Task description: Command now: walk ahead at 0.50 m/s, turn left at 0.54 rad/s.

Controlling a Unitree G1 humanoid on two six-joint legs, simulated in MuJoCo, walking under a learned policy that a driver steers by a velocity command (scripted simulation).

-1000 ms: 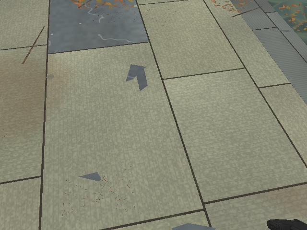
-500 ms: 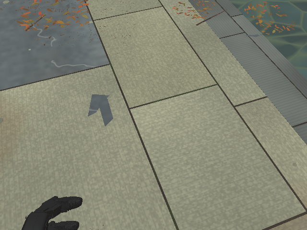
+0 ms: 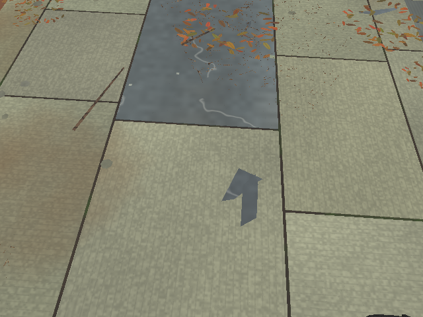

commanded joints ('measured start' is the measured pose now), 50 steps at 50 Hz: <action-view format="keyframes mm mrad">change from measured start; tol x32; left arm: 1 -58 197 42 -63 -12 10 14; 22 -391 90 -13 -231 15 -71 -47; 28 97 273 54 -112 33 -72 -44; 50 82 185 11 -12 -9 -4 -9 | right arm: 1 266 -199 -90 -8 5 -3 -12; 28 426 -49 -13 -4 0 -34 -71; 50 -86 -103 -21 -122 -4 -83 -20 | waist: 1 -206 -80 -153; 3 -111 276 -366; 23 -143 84 -3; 28 -15 -319 -382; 50 -23 -108 6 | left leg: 1 405 -123 62 -72 -24 88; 4 947 272 -832 -357 -254 319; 11 393 103 -366 -413 219 225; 26 525 67 -323 -80 424 76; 28 -5 -162 -176 542 -307 -46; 30 -205 -79 -234 679 -369 -42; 50 82 -27 -74 -151 61 -48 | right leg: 1 -120 -207 30 436 1048 -102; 3 -785 81 217 1081 -177 -3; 18 -628 -13 313 287 555 24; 24 -630 0 316 181 381 -61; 29 245 -354 1055 -2 -46 -345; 34 -194 -193 623 -97 281 -263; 50 -110 -212 462 -26 569 -208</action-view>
